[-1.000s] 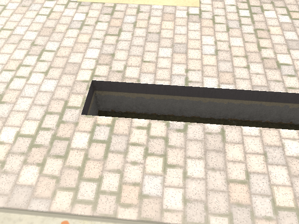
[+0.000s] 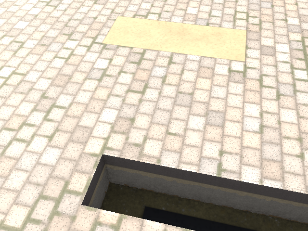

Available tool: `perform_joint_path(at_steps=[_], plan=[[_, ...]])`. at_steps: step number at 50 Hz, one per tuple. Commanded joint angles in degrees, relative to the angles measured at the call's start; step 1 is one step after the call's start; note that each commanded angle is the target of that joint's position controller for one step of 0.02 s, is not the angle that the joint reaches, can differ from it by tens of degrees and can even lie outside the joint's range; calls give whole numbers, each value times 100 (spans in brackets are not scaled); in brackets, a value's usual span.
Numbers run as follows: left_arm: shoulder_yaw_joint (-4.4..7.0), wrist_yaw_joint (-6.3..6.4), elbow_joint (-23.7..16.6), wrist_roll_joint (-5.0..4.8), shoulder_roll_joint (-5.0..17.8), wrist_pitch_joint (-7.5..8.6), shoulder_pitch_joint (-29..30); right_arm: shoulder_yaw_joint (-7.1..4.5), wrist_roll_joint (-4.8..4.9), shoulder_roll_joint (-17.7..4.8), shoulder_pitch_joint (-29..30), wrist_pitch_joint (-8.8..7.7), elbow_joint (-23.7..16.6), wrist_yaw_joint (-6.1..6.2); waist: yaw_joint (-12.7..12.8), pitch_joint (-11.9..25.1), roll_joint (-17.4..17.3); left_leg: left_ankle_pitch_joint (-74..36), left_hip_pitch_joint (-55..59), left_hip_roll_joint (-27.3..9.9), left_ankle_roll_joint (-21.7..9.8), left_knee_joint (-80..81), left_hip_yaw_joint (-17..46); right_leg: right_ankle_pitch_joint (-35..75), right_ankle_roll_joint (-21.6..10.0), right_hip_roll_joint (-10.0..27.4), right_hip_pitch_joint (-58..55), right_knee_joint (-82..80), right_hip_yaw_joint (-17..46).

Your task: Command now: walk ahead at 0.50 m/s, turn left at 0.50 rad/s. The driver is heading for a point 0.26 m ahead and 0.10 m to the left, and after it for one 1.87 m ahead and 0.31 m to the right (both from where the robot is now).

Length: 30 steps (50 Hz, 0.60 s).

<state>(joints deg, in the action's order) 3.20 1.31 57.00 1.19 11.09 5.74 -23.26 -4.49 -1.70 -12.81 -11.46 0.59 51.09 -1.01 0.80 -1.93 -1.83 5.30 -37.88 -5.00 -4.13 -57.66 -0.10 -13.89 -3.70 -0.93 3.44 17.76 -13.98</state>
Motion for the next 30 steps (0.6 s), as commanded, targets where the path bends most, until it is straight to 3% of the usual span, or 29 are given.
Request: perform_joint_path(at_steps=[1, 6, 8, 9, 10, 11, 12, 13, 14, 15, 16, 18, 20, 23, 25, 26, 28, 30], plan=[[70, 40, -302, -16, 597, 101, -1, 101, -9, 51, 435, -5, -501, -94, -66, -443, 550, -548, -34, 13, 18, 898, -201, 1680, -407, 1561, 383, -848, 575], [120, 30, -232, -13, 792, -18, -368, 143, -47, -62, 1155, -17, -900, -223, 130, -528, 603, -118, 200, 164, -279, 1892, -668, 2513, -402, 1791, -393, -537, 183], [108, 27, -130, 25, 821, -117, -535, 120, -77, -85, 993, -42, -839, -195, 92, -410, 643, 578, 778, 455, -471, 2209, -742, 3776, -454, 1816, -595, -165, 133], [122, 23, -82, 28, 930, -162, -554, 87, -96, -131, 710, -61, -734, -155, -33, -272, 732, 937, 1205, 658, -560, 2299, -794, 4649, -469, 1832, -679, 243, 113], [136, 25, -87, 8, 1049, -181, -462, 13, -118, -282, 117, -105, -525, -120, -350, 34, 727, 987, 1910, 835, -662, 2469, -747, 5061, -433, 1797, -630, 984, 90], [116, 17, -121, -58, 1045, -224, -330, -74, -167, -431, -858, -189, -163, -63, -823, 534, 486, 667, 3206, 953, -786, 3027, -696, 4711, -342, 1594, -155, 2208, -49], [23, -29, -288, -153, 737, -227, -328, -218, -278, -956, -1782, -266, 46, 35, -1181, 1313, -164, 1455, 4840, -351, -1122, 3282, 793, 2436, -217, 1284, 1162, 4130, -1], [-100, -167, -562, -302, 127, -220, -658, -301, -164, -1532, -1771, -269, 51, 84, -785, 1861, -1196, 1476, 5885, -2150, -1810, 4127, 3595, -2058, 2, 111, 3137, 6036, 601], [89, -135, -678, -230, 815, -205, 284, -299, 22, -1353, -1551, -226, 19, 147, -1026, 1247, -99, 1306, 5219, -1863, -1576, 4346, 3101, -1386, -75, 176, 3631, 6204, 1642], [98, -165, -789, -308, 757, -141, 519, -191, 14, -1070, -1010, -253, 17, 161, -715, 530, -131, 802, 4434, -1652, -1295, 4429, 2077, -814, -130, 425, 3645, 5917, 1717], [94, -174, -654, -274, 696, -127, 352, -86, 3, -664, -671, -305, 7, 132, -408, 182, 140, 195, 3736, -1353, -968, 4613, 1439, -429, -139, 630, 3267, 5416, 1708], [113, -182, -389, -29, 494, -308, -170, 35, 83, -277, -426, -458, 67, 160, 14, 19, -98, -700, 3015, -943, -461, 4739, 508, -78, -26, 731, 2531, 4886, 1705], [137, -223, -362, -38, 390, -468, -221, 48, 137, -305, -591, -609, 132, 141, 121, -4, -120, -1483, 2905, -859, -360, 4721, 141, 70, 27, 637, 2426, 4705, 1709], [94, -281, -682, -44, 303, -568, 518, 1, 142, -509, -656, -730, 166, 141, 134, -293, -212, -1080, 2656, -724, -263, 4977, -321, 831, 51, 679, 2750, 3783, 1566], [79, -387, -957, 24, 324, -536, 1056, 44, 137, -551, -351, -731, 72, 202, 171, -460, -252, -2677, 2345, -492, -162, 4703, -868, 1351, 61, 444, 2429, 2792, 1253], [24, -400, -942, 151, 226, -585, 1026, 23, 71, -617, -421, -688, 124, 244, 118, -192, -474, -3844, 2395, -507, -150, 4299, -1101, 1461, 58, 252, 2021, 3171, 890], [25, -384, -1057, 78, 346, -647, 971, 39, 103, -636, -404, -617, 52, 291, 182, 62, -448, -4396, 2520, -571, -154, 3937, -1290, 1378, -22, 179, 1693, 2972, 803], [58, -337, -1068, 76, 522, -708, 769, 10, 123, -777, -253, -534, -33, 351, 219, 255, -591, -5102, 2871, -619, -195, 3329, -1355, 877, -149, -35, 1408, 2887, 694]])
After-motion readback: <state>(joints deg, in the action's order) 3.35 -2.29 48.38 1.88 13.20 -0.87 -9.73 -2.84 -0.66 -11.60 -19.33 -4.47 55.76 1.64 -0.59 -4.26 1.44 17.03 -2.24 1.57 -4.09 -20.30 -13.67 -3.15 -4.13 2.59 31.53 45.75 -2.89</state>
